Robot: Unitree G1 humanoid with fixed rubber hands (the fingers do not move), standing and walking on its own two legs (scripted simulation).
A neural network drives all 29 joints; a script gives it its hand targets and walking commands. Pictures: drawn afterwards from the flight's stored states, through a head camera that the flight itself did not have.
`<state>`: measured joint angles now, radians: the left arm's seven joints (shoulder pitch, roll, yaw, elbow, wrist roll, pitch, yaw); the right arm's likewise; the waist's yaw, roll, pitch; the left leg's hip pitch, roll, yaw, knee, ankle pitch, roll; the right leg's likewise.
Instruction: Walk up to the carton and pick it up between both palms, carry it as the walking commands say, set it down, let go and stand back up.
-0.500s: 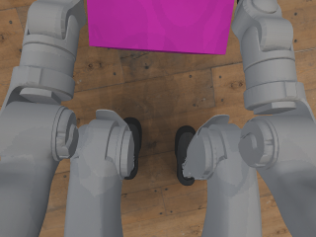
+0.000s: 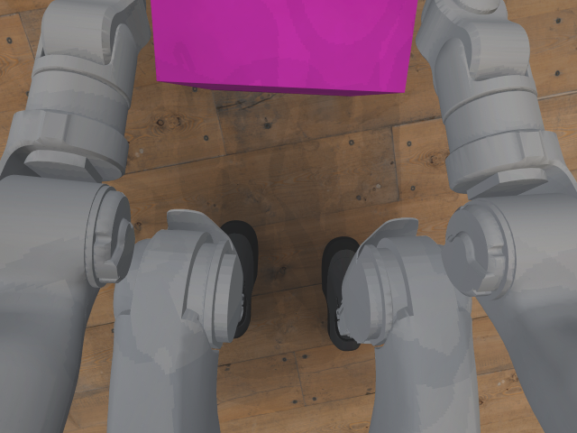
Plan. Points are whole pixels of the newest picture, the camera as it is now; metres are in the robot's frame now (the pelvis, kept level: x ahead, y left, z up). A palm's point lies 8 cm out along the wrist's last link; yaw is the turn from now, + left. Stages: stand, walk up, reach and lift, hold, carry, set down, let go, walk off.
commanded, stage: set down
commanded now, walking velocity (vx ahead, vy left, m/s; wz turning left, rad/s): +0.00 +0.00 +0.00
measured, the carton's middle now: out of the picture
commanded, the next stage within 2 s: none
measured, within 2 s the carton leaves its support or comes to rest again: rests again in 0.20 s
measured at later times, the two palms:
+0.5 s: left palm out of the picture +0.56 +0.18 -0.17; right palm out of the picture +0.56 -0.12 -0.16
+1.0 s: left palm out of the picture +0.57 +0.18 -0.17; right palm out of the picture +0.57 -0.13 -0.16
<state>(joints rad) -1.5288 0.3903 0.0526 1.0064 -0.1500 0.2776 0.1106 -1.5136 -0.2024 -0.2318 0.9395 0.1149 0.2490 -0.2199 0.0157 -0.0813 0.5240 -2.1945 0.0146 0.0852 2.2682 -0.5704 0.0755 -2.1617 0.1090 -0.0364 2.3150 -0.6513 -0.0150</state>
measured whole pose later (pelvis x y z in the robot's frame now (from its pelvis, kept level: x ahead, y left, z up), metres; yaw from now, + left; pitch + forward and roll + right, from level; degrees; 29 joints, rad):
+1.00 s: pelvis +0.02 +0.00 -0.02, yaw -1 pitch +31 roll -1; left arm -1.49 0.37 0.13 1.09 -0.10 0.18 0.02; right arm -1.45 -0.20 -0.26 1.02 0.13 0.16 -0.14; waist 0.02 -0.07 0.44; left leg -2.26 0.01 0.06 2.35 -0.63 0.07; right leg -2.21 0.11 -0.08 2.38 -0.71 -0.03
